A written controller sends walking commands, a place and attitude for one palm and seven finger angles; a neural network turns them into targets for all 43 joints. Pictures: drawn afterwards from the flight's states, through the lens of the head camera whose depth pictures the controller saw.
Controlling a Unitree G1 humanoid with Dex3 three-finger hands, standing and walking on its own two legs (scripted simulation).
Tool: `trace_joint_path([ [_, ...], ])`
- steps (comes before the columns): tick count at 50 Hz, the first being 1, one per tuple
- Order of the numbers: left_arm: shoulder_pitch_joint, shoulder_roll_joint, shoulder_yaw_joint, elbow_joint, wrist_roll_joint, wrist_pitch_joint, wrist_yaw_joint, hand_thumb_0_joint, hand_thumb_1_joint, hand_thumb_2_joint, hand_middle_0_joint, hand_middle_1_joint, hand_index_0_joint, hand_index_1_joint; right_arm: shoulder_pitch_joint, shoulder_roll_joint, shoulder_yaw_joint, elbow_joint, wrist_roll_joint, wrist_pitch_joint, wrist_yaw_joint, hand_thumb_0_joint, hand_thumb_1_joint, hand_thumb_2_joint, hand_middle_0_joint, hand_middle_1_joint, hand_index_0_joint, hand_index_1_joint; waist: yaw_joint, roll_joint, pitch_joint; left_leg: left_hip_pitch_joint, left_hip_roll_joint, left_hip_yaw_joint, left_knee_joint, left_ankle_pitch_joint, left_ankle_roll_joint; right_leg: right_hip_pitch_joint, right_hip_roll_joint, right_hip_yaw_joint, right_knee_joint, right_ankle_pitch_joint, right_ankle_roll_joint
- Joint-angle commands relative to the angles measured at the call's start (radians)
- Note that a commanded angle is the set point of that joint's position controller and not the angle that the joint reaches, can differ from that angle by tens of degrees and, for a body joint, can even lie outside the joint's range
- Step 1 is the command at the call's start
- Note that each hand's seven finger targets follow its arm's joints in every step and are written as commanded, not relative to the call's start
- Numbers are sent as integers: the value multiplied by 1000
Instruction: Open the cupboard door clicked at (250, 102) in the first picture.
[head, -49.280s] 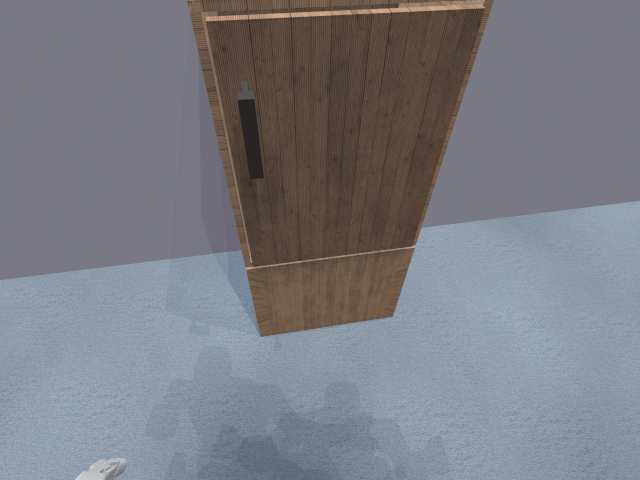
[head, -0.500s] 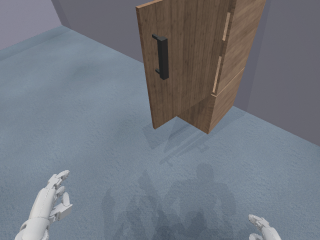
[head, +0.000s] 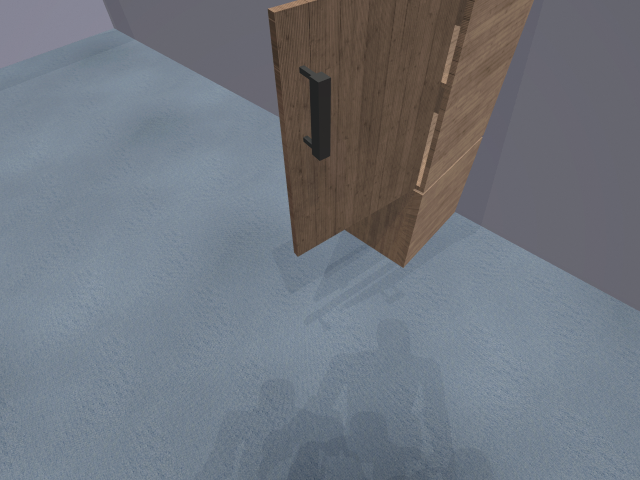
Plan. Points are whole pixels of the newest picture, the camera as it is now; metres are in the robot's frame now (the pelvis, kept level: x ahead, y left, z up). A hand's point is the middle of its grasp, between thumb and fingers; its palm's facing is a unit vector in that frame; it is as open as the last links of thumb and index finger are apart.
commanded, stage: let the arm hang, fingers relaxed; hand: left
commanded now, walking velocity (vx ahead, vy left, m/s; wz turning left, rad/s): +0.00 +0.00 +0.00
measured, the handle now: (313, 113) +0.68 +0.05 +0.08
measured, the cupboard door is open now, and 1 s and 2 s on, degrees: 78 78 78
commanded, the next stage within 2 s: look to check the result in 0.46 s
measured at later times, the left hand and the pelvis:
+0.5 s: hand out of the picture +0.06 +0.19 -0.17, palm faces +0.00 -0.97 -0.22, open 7.4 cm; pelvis +0.01 +0.00 +0.00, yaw +0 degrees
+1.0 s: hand out of the picture +0.08 +0.22 -0.15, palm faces -0.01 -0.95 -0.32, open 7.4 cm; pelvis +0.02 -0.01 +0.01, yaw +0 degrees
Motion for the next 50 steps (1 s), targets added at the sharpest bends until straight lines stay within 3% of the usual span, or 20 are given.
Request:
trace_joint_path([
  [1,-4,121,24,-50,1,-23,12,0,900,900,-200,-300,-200,-300,31,-129,-20,-28,-3,-18,-9,0,-900,-900,200,300,200,300,-3,-53,-30,-5,68,-64,-89,13,35,5,-115,122,-124,-89,-29],
  [12,-28,108,25,-56,2,-28,13,0,900,900,-200,-300,-200,-300,-7,-114,-14,-13,-6,-27,-9,0,-900,-900,200,300,200,300,0,-12,-21,8,77,-64,-121,77,28,35,-116,111,-110,23,-18],
  [18,-46,118,30,-64,3,-31,11,0,900,900,-200,-300,-200,-300,-24,-126,-16,-16,-7,-30,-9,0,-900,-900,200,300,200,300,-1,-17,-21,15,76,-65,-131,73,26,46,-115,114,-121,22,-18],
  [34,-76,178,37,-57,1,-41,5,0,900,900,-200,-300,-200,-300,-73,-201,-25,-27,-4,-35,-12,0,-900,-900,200,300,200,300,-3,-17,-83,76,90,-69,-131,127,28,91,-124,118,-132,113,-27],
  [46,-121,231,37,-63,2,-44,1,0,900,900,-200,-300,-200,-300,-129,-256,-26,-34,-2,-33,-6,0,-900,-900,200,300,200,300,-2,-27,-67,92,93,-68,-151,111,26,82,-126,129,-159,89,-24],
  [50,-141,243,37,-66,2,-47,1,0,900,900,-200,-300,-200,-300,-142,-271,-25,-38,-4,-38,-5,0,-900,-900,200,300,200,300,-3,-32,-91,98,97,-73,-154,150,24,112,-131,129,-149,159,-24],
])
